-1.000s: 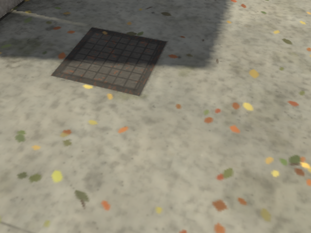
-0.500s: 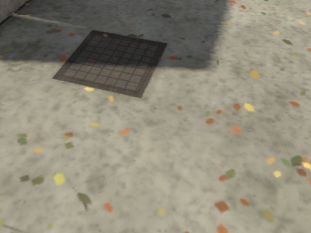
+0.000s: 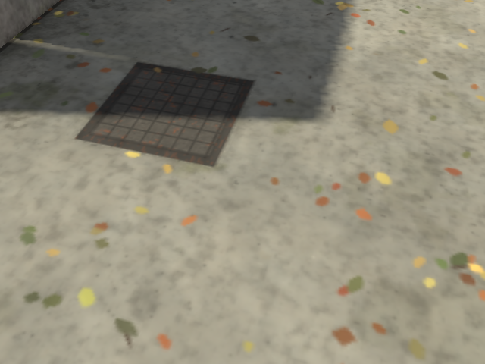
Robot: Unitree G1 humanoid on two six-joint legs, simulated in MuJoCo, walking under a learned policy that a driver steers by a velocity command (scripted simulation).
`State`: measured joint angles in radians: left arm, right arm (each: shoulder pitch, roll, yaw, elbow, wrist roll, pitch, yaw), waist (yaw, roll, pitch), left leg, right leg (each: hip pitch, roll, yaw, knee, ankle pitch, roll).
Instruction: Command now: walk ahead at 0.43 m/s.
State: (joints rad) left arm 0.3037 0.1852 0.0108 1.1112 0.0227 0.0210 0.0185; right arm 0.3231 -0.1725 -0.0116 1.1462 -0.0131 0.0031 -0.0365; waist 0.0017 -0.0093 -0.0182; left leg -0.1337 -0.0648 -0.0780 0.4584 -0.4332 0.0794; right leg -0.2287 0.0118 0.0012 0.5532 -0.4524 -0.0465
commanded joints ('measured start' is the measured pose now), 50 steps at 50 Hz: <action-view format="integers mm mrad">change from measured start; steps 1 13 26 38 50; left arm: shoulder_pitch -196 133 108 163 -39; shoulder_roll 53 149 117 82 267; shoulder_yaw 11 64 24 66 94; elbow -140 -107 -60 -167 -328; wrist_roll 13 11 -43 20 6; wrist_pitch -40 -113 -110 61 -20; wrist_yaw -18 -22 19 -48 -5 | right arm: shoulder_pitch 120 -146 106 -241 -500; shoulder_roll -172 -105 -156 -200 -200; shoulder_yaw -52 -54 -41 -65 -57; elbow -14 -200 -100 -303 -516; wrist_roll -6 -34 -28 -1 -37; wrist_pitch -21 -108 -102 -23 -37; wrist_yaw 4 82 18 -27 57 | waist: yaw -85 29 -133 97 7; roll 199 4 -45 219 -101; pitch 201 98 -64 -63 201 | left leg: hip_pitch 14 -738 159 -361 -810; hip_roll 342 151 87 323 129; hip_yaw -467 10 105 33 52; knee -353 719 -86 -419 597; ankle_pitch -362 225 954 -306 278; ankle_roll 184 32 28 91 -191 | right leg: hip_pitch -354 285 76 -26 -74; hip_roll -25 -324 -73 -40 -320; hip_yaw -49 460 -44 -88 696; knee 182 -448 217 459 -527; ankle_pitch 74 -219 794 -17 -386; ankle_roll -1 -147 -2 11 -255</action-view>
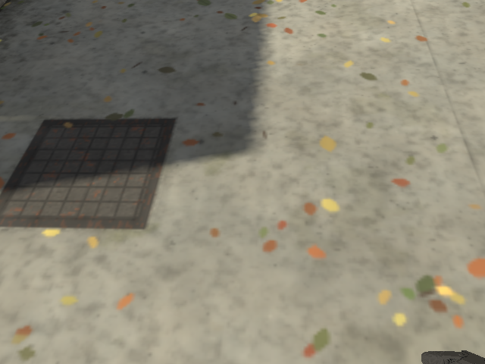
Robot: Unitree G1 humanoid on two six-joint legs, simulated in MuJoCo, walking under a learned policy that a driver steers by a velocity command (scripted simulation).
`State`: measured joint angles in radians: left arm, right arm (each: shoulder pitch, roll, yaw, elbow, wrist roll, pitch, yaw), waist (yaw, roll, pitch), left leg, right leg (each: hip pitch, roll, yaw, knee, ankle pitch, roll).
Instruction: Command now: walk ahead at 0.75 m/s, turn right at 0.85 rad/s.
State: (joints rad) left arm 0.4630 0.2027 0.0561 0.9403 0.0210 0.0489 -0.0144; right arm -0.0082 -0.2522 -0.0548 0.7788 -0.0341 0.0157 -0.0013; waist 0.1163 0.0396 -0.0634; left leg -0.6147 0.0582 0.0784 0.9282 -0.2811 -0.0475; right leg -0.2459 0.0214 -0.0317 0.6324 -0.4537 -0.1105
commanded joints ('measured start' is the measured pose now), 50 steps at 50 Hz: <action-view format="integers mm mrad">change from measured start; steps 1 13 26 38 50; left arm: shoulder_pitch -156 -6 -362 -13 -131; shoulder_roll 243 218 114 360 108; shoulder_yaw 55 81 -2 47 -2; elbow -148 -141 -310 -235 -119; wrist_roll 6 -8 27 76 -2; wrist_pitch -65 -115 -107 -122 -197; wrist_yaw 19 17 -58 7 -5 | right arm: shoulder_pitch -130 -202 393 567 180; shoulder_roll -137 -61 -86 -23 -25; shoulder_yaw -23 -1 -13 21 15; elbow -106 -214 35 41 -48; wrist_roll -17 21 1 37 23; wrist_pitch -49 -67 -147 -115 -28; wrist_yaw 22 42 13 12 66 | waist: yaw -90 -22 -125 15 -137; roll -81 -236 35 -258 -111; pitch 193 123 164 -294 201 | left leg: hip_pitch -244 130 567 12 -122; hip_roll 1 -81 185 -41 62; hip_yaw -88 -56 -334 -56 -50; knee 79 -406 -819 394 179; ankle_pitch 170 44 -44 -171 307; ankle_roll -70 -1 220 137 134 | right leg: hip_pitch -19 165 -665 732 74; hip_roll -269 -177 -56 -396 -178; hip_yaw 595 471 192 525 -137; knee -552 -382 525 -110 -529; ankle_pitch -193 295 253 -110 595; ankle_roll -160 -121 28 -85 80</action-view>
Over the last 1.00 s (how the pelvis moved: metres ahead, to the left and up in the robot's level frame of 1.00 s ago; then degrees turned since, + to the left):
0.23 -0.07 -0.02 -18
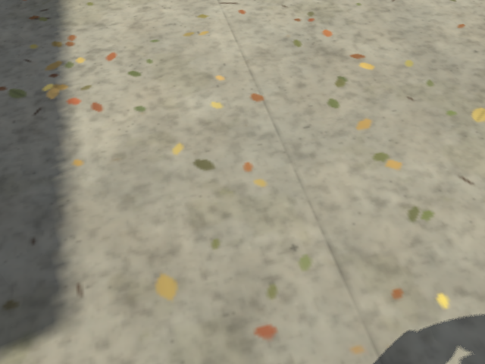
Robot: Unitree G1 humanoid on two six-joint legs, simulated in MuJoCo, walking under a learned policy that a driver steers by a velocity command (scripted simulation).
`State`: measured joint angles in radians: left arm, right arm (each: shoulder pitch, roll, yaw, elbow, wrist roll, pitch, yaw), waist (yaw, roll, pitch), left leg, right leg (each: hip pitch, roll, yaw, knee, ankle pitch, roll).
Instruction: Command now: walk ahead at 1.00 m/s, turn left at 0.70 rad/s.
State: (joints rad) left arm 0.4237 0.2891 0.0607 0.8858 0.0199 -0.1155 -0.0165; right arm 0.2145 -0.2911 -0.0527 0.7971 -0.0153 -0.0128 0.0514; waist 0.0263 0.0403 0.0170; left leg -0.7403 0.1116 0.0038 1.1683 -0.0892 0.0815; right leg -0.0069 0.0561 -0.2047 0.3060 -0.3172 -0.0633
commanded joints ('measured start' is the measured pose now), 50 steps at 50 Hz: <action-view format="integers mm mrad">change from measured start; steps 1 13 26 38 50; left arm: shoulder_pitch -79 -192 -545 -146 -149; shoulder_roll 26 64 30 71 180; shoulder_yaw -7 -36 -79 -23 30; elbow -59 -273 -397 -248 -204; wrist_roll -1 20 12 4 -24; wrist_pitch -34 -19 43 42 75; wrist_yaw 1 23 -2 39 20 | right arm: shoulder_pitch -74 233 245 80 -33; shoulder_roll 7 -288 -189 -88 -79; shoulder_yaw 14 -92 -71 -44 -22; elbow -77 -29 -8 -155 -223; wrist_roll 6 -9 21 -15 -32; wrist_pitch -2 16 -61 48 31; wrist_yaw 18 -36 -38 -20 8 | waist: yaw -43 -143 -133 -24 -65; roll -99 56 2 -196 -152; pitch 116 -221 35 -110 -63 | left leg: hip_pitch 14 1096 553 84 474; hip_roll -12 151 -130 -99 -156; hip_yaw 64 -839 -362 -65 52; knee -117 -899 -892 141 -597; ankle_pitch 153 -367 421 -327 -61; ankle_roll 16 443 149 -93 -7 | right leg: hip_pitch -137 -906 -463 -59 -194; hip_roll -196 -26 -75 -408 -337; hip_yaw -6 312 185 337 16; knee -201 1395 294 79 244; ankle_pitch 563 -133 401 752 633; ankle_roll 43 70 105 -72 6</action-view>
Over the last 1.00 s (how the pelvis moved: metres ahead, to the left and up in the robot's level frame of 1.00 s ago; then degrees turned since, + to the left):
0.66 -0.20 0.01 -14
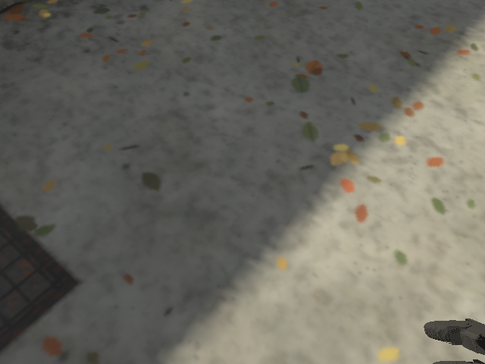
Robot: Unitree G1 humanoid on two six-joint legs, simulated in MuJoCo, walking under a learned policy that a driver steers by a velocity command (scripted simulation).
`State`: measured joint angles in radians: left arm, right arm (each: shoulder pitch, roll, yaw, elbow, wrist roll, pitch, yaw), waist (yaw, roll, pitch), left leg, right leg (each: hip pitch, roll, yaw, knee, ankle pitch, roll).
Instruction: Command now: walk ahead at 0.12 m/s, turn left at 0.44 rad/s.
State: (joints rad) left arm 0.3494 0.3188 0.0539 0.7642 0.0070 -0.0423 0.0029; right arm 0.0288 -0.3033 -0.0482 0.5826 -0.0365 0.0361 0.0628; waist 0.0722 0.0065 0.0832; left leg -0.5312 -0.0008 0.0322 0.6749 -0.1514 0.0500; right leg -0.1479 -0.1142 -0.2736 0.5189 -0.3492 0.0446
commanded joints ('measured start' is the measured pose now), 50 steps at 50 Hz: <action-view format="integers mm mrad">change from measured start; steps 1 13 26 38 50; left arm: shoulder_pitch -28 -29 -123 -38 -74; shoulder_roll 142 2 28 8 91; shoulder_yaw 36 -13 -13 -6 55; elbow -73 -72 -64 21 80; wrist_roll -8 0 4 12 -9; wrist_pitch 14 107 44 40 -18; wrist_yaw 0 10 13 15 -17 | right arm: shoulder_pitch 221 123 185 227 217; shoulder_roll -88 -56 -14 -7 -4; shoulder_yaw -34 -5 2 -1 -25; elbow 19 55 161 287 244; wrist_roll -24 6 9 23 9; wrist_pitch -36 -32 -39 -43 -102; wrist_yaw -15 -61 -46 -77 -18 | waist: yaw -133 -63 -95 -67 -143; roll -40 115 -104 -1 -73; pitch -177 -196 -71 -124 21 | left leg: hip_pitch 375 255 327 327 454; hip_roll -59 173 16 27 -35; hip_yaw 8 -257 -153 -184 72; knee -185 -354 -263 -296 -227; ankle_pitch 96 210 27 -109 -88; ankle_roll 43 171 -15 12 8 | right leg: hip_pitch -68 -150 -158 -32 -231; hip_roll -121 93 -12 35 -64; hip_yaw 62 251 400 352 427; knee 194 284 -229 -196 -303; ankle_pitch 589 -98 -40 -75 -184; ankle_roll -75 -42 -101 -116 -238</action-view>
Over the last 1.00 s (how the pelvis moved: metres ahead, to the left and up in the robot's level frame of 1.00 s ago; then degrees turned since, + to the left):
0.74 0.15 -0.01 52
